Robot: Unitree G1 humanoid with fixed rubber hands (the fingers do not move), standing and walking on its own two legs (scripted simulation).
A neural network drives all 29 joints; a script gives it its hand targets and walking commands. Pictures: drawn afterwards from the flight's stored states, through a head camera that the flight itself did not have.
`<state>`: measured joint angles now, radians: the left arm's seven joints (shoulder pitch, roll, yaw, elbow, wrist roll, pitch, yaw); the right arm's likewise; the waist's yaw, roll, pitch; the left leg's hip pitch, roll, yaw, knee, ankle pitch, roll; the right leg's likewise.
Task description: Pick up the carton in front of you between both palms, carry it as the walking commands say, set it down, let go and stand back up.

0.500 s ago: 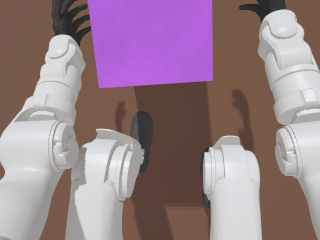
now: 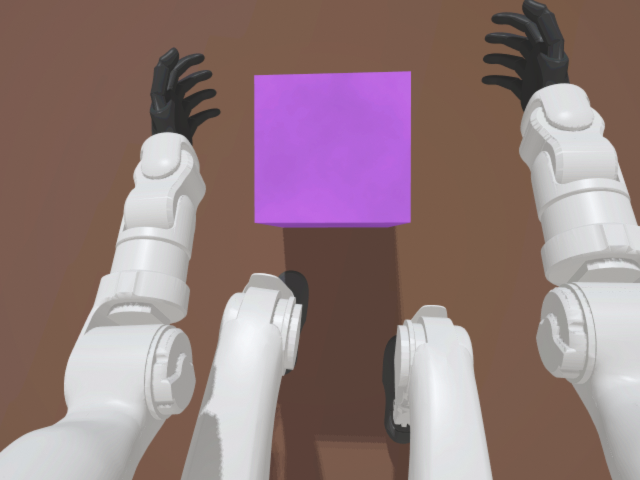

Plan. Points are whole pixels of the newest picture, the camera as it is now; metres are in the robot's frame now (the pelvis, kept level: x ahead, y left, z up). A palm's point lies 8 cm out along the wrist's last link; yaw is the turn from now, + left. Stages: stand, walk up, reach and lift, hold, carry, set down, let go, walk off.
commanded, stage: set down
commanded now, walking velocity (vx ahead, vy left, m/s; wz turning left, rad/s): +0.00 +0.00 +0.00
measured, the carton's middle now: (333, 165) +0.49 +0.07 -0.35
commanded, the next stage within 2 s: let go in 0.50 s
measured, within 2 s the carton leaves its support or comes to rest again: neither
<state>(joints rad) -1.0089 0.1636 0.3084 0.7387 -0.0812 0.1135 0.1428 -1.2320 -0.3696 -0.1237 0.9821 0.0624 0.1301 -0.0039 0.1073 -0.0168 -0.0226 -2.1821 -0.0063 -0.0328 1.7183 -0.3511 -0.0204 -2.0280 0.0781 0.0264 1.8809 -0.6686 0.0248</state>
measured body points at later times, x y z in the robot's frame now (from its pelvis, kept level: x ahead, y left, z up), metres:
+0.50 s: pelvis +0.03 +0.00 +0.13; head +0.32 +0.02 +0.48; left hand +0.47 +0.25 +0.02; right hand +0.56 -0.15 +0.03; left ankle +0.15 +0.13 -0.44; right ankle +0.06 -0.12 -0.44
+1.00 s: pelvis +0.09 +0.02 +0.25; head +0.27 +0.03 +0.66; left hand +0.36 +0.27 +0.15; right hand +0.43 -0.18 +0.14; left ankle +0.15 +0.13 -0.44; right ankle +0.06 -0.12 -0.44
